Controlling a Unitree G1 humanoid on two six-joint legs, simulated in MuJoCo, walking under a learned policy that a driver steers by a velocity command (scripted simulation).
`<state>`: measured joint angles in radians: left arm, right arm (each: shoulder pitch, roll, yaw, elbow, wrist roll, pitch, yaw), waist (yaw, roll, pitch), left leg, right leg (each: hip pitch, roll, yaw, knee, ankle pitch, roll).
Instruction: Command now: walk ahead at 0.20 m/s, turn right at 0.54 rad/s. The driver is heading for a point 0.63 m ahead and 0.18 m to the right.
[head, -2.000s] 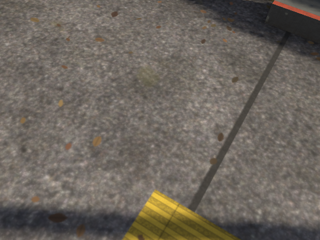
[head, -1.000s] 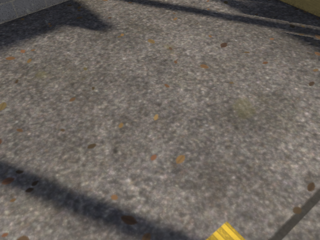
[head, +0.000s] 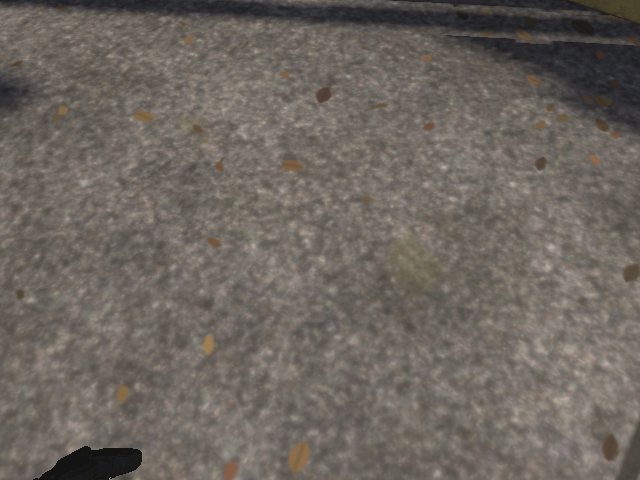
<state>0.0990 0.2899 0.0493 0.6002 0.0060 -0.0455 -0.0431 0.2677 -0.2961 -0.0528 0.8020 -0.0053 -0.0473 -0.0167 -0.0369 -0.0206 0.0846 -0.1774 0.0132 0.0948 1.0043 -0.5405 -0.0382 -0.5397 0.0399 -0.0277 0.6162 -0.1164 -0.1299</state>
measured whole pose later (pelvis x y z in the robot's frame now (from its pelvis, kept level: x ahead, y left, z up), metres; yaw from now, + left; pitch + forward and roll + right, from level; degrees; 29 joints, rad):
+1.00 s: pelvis +0.16 -0.04 +0.03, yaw -36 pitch +2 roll +2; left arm 0.38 0.26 0.05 0.66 -0.01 -0.03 -0.01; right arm 0.20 -0.33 -0.08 0.72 0.00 -0.08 0.02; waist 0.01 0.05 -0.01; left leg -0.55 0.05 0.00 1.03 -0.28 -0.01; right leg -0.15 0.04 0.04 0.41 -0.30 -0.07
